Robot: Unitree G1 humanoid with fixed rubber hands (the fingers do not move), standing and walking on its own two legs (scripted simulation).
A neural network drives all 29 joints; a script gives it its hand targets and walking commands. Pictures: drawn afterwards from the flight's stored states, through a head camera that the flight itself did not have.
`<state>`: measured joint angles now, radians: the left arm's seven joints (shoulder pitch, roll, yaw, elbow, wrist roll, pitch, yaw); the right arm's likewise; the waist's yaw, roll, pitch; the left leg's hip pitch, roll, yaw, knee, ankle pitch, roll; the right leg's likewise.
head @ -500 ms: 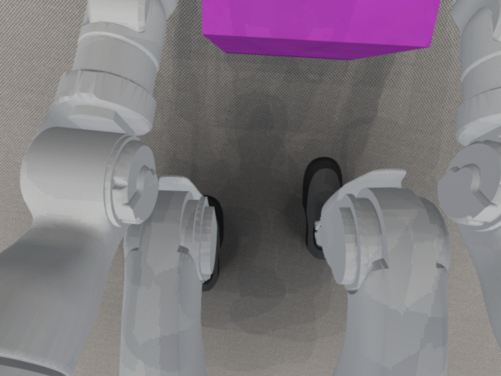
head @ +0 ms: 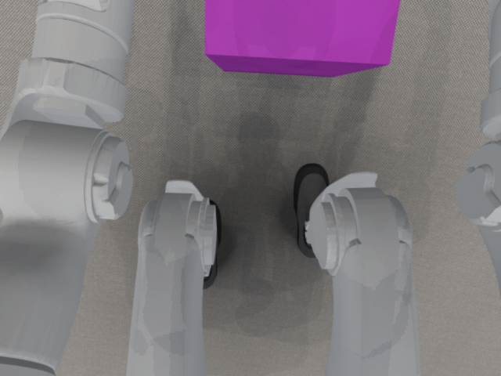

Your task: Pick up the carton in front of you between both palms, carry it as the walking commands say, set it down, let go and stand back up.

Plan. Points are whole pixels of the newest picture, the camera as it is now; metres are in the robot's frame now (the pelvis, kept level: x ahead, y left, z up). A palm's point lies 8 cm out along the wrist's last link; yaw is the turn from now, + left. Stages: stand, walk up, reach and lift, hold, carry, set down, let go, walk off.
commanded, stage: set down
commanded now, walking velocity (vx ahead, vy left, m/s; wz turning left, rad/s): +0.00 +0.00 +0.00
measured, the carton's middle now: out of the picture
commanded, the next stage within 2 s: let go in 0.76 s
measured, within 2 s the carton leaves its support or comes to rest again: neither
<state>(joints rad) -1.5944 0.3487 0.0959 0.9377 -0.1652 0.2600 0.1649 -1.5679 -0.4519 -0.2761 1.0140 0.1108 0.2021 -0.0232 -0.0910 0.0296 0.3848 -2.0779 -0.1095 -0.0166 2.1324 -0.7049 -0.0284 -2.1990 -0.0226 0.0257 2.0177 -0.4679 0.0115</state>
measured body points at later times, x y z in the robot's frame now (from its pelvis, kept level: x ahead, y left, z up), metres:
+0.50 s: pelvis +0.01 -0.01 +0.12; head +0.37 -0.04 +0.40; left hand +0.63 +0.10 +0.02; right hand +0.58 -0.29 +0.03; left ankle +0.08 +0.12 -0.38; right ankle +0.14 -0.13 -0.38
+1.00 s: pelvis +0.05 -0.01 +0.26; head +0.36 -0.04 +0.59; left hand +0.57 +0.12 +0.13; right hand +0.53 -0.29 +0.14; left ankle +0.08 +0.12 -0.37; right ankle +0.14 -0.13 -0.37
